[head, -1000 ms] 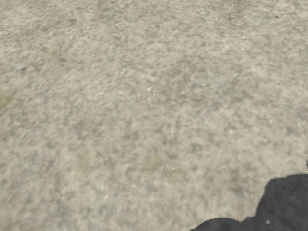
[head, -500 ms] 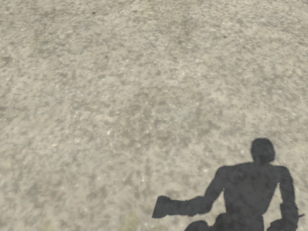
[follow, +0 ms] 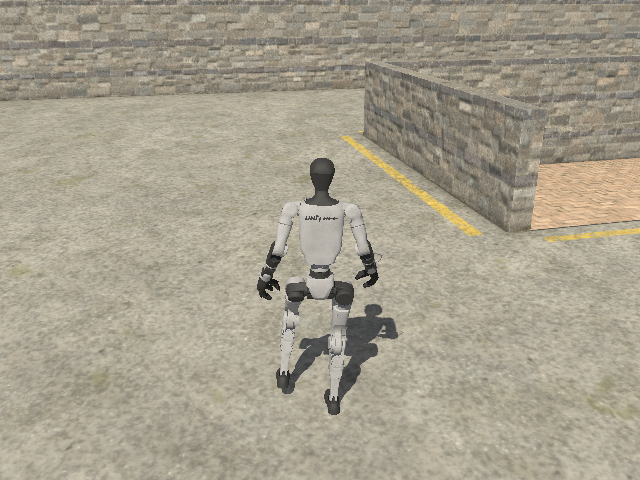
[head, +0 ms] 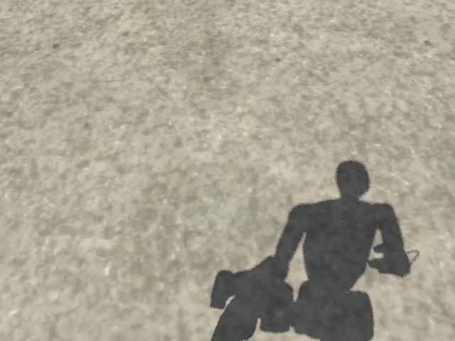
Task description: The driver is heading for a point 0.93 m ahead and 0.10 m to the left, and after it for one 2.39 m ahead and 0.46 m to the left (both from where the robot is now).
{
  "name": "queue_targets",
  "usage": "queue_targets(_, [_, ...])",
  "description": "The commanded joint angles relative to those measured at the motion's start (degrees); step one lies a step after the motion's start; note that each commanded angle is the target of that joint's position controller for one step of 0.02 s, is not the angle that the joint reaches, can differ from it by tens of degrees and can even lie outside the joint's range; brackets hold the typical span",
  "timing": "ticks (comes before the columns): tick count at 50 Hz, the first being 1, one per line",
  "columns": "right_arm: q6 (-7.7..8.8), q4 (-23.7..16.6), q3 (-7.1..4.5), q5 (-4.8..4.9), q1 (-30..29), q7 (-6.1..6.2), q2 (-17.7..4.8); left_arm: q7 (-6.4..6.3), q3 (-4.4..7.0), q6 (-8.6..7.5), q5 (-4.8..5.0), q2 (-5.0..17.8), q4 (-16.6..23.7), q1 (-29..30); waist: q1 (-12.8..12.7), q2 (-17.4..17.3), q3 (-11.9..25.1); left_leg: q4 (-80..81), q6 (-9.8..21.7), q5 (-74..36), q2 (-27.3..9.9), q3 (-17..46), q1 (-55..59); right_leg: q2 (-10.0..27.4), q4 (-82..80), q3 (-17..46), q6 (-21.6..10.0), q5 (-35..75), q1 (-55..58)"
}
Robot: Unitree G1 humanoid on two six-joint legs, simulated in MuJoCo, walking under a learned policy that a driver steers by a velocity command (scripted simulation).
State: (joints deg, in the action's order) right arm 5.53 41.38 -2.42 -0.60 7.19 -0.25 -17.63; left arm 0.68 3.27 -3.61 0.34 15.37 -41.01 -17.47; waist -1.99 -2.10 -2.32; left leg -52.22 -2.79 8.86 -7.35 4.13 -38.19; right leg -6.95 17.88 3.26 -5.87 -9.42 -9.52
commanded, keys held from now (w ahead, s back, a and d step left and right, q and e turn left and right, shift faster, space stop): w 0.70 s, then no key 0.12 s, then q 0.18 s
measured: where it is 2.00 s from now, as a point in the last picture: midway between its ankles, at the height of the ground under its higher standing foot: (237, 283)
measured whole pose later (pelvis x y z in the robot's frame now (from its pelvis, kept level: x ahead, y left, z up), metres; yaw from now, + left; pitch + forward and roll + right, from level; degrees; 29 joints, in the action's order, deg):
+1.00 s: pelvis +0.52 +0.00 +0.00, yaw +1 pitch +1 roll +0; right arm -0.2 46.9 -3.2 0.7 12.7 1.5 -17.8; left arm 1.1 2.2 -4.1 -1.7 13.9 -44.1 -10.0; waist 0.3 -2.8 -3.3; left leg -57.4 -3.7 20.2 -3.3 3.6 -31.8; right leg -1.4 21.3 -5.3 -3.8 -7.3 -15.5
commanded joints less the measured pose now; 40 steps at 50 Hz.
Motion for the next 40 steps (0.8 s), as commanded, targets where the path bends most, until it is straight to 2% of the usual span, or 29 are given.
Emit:
queue_targets(1, [0.38, -3.1, -0.05, 0.05, -2.7, -0.21, -2.0, -0.82, 2.24, -0.87, 0.28, 9.1, 2.9, 0.4, -0.7, 5.2, 1.8, 12.3, -0.7, -13.4, 2.3, -3.2, 7.0, 11.6, -6.2, 4.9, -7.5, 15.5, -4.8])
queue_targets(4, [0.87, -4.3, -0.11, 1.02, -7.3, -0.91, -2.5, -0.63, 2.29, -0.78, 0.54, 10.0, 1.1, -2.8, -3.1, 6.2, 0.8, 18.9, 0.3, -17.9, 3.7, -3.0, 7.6, 14.0, -5.7, 7.3, -7.0, 8.8, -1.4])
queue_targets(7, [1.41, -5.5, -0.68, 0.99, -9.2, -1.67, -4.1, -0.78, 2.40, -0.28, 0.69, 10.1, -0.2, -4.4, -2.9, 6.6, 0.1, 22.6, 2.8, -12.3, 4.2, -1.9, 4.4, 17.8, -2.0, 10.6, -6.3, 10.5, 6.5])
queue_targets(9, [1.63, -5.4, -1.12, 0.99, -7.0, -1.95, -5.0, -1.05, 2.63, 0.26, 0.57, 10.5, -0.7, -4.0, -1.3, 7.9, 0.4, 23.7, 4.7, -7.2, 4.7, -2.3, 6.3, 19.3, 0.7, 11.7, -5.1, 15.9, 9.8])
queue_targets(10, [1.75, -4.5, -1.64, 0.95, -3.5, -1.86, -5.9, -1.12, 2.66, 0.53, 0.54, 10.6, -0.6, -2.9, 1.0, 8.2, 2.1, 25.0, 5.9, -5.6, 6.1, -3.8, 11.4, 18.3, 4.5, 10.8, -4.2, 23.7, 10.1])
queue_targets(11, [1.83, -2.6, -2.71, 0.77, 3.5, -1.55, -7.7, -1.12, 2.21, 0.76, 0.24, 9.6, -0.3, -2.2, 4.6, 7.1, 6.9, 25.6, 7.7, -7.4, 6.7, -4.8, 21.6, 15.2, 12.9, 8.4, -2.8, 30.5, 8.6])
queue_targets(12, [1.82, -1.2, -3.53, 0.06, 13.1, -1.18, -10.9, -1.22, 1.08, 0.84, -0.68, 7.3, 1.0, -2.2, 8.4, 2.8, 15.5, 23.3, 11.5, -9.7, -1.4, 3.8, 37.8, 11.6, 28.3, 5.6, -0.6, 21.3, -0.1])
queue_targets(13, [1.24, 0.7, -4.86, -0.11, 18.3, -1.38, -15.1, -0.94, -0.35, -0.15, 0.35, 2.3, 1.3, -10.9, 5.7, -13.8, 23.3, 27.5, 21.0, 3.1, -13.8, 29.7, 58.7, 2.1, 49.6, 1.3, 4.1, -11.1, -22.7])
queue_targets(14, [1.03, 1.0, -3.52, 1.41, 19.2, -1.71, -9.8, -0.79, 0.02, -0.83, 0.94, 6.0, 0.6, -8.9, 7.7, -12.1, 22.4, 34.4, 20.8, 15.7, -14.6, 39.5, 59.6, 3.0, 55.9, 6.6, 4.1, -23.3, -31.1])
queue_targets(15, [0.78, 0.4, -2.67, 1.48, 15.2, -1.42, -7.1, -0.60, 0.99, -1.13, 1.90, 9.5, 2.0, -2.6, 8.1, -6.7, 13.3, 35.4, 18.0, 17.9, -13.0, 31.7, 52.7, 6.2, 58.0, 5.8, 3.8, -19.0, -35.2])
queue_targets(16, [0.39, -0.4, -2.26, 0.85, 11.4, -1.21, -6.4, -0.70, 0.78, -1.33, 1.45, 9.2, 3.1, 1.5, 6.9, -1.9, 8.6, 36.2, 16.5, 13.2, -10.8, 25.1, 45.0, 9.0, 55.9, 3.3, 3.7, -14.2, -34.3])
queue_targets(17, [0.21, -0.5, -1.81, 0.41, 8.9, -1.26, -5.3, -0.70, 0.90, -1.45, 0.46, 8.6, 3.7, 3.6, 5.6, -0.3, 4.5, 37.8, 16.3, 7.3, -8.6, 20.5, 38.2, 10.8, 52.0, 2.4, 4.0, -11.0, -33.1])
queue_targets(18, [0.41, -0.6, -1.40, -0.11, 7.7, -1.23, -4.4, -0.68, 1.08, -1.26, 0.12, 8.0, 3.6, 2.8, 3.7, -1.8, 3.8, 39.1, 15.9, 2.5, -7.0, 17.4, 34.2, 12.4, 49.3, 2.5, 4.1, -8.7, -29.9])
queue_targets(19, [0.53, -0.5, -1.30, -0.06, 7.2, -1.31, -4.1, -0.62, 0.96, -0.93, 0.20, 7.1, 3.2, 1.4, 2.8, -2.8, 3.8, 40.4, 16.1, -0.5, -5.8, 15.2, 32.1, 12.9, 47.6, 2.0, 4.5, -7.8, -27.7])
queue_targets(21, [0.90, 0.3, -1.52, 0.58, 7.7, -1.26, -4.8, -0.72, 0.59, -0.30, 0.12, 5.4, 2.8, 0.5, 1.9, -3.0, 3.5, 42.2, 17.0, -5.8, -5.2, 11.2, 29.9, 13.5, 44.0, 0.9, 5.4, -6.9, -26.9])
queue_targets(24, [0.70, 1.5, -2.10, 0.85, 8.8, -0.73, -6.7, -0.88, 0.05, -0.26, -0.31, 4.2, 4.4, 5.5, 2.9, -1.4, 1.8, 44.2, 17.0, -10.7, -4.6, 6.7, 29.7, 14.1, 34.6, 0.0, 6.9, 0.6, -29.2])
queue_targets(27, [0.10, 2.7, -2.18, 1.30, 10.6, -0.37, -7.4, -0.39, -0.39, -0.84, -0.10, 3.0, 5.4, 10.8, 4.8, -1.4, 0.8, 44.5, 15.1, -11.9, -2.6, 2.2, 30.2, 13.0, 23.7, -1.3, 7.0, 10.2, -27.2])
queue_targets(29, [-0.25, 3.8, -2.24, 1.60, 12.9, -0.29, -7.9, 0.10, -0.55, -1.21, 0.22, 2.8, 6.2, 14.5, 6.4, -1.3, 0.1, 44.0, 14.5, -11.1, -2.6, 1.1, 31.2, 11.8, 18.6, -2.4, 6.9, 13.8, -25.6])
queue_targets(32, [-1.10, 5.4, -2.34, 1.83, 15.5, -0.20, -8.3, 1.00, -0.45, -1.65, 0.70, 3.1, 7.8, 18.8, 7.6, -1.5, -1.1, 42.2, 14.2, -11.1, -4.9, 2.2, 35.8, 10.9, 14.4, -2.4, 5.9, 12.9, -26.3])
queue_targets(35, [-2.06, 6.4, -2.78, 1.99, 15.6, 0.23, -9.3, 1.81, -0.01, -2.03, 0.65, 4.4, 8.6, 19.0, 6.1, -2.4, -0.8, 38.4, 12.9, -16.4, -7.2, 3.1, 40.8, 9.9, 11.4, -2.4, 3.6, 7.0, -24.8])
queue_targets(36, [-2.39, 6.4, -2.86, 1.84, 14.5, 0.43, -9.6, 1.80, 0.48, -2.15, 0.25, 5.4, 7.9, 16.4, 4.2, -2.9, 0.5, 34.5, 11.9, -25.3, -6.4, 2.3, 41.5, 8.6, 10.0, -3.2, 2.7, 5.7, -20.6])
queue_targets(37, [-2.76, 6.1, -2.75, 1.82, 13.2, 0.66, -9.6, 1.58, 1.45, -2.32, -0.43, 7.0, 6.0, 9.9, 0.5, -2.6, 4.7, 26.5, 10.2, -35.5, -3.9, 0.3, 40.8, 6.6, 7.6, -5.1, 1.2, 8.4, -11.3])
queue_targets(38, [-2.70, 5.4, -2.03, 1.27, 13.3, 0.89, -7.9, 1.13, 2.49, -2.47, -1.28, 9.9, 4.1, 2.5, -2.5, -1.1, 11.3, 15.8, 7.7, -33.7, -0.6, -1.8, 35.4, 9.6, 8.6, -3.0, -1.0, 19.1, 2.4])
queue_targets(39, [-1.96, 3.4, -0.35, -0.82, 15.7, 0.89, -3.5, 0.56, 3.29, -2.23, -2.65, 14.9, 3.5, -4.8, -3.1, 10.0, 21.0, -4.2, 4.1, -8.5, 5.6, -4.1, 18.7, 23.6, 13.8, 12.7, -6.8, 39.6, 23.3])
queue_targets(40, [-1.21, 5.4, 0.47, 0.19, 23.3, 0.32, -1.2, 0.90, 3.02, -1.57, -2.12, 14.2, 2.7, -5.6, -1.0, 19.5, 28.7, -18.2, 1.8, 29.6, 12.3, 1.4, 5.8, 32.4, 9.6, 30.5, -15.2, 41.7, 32.8])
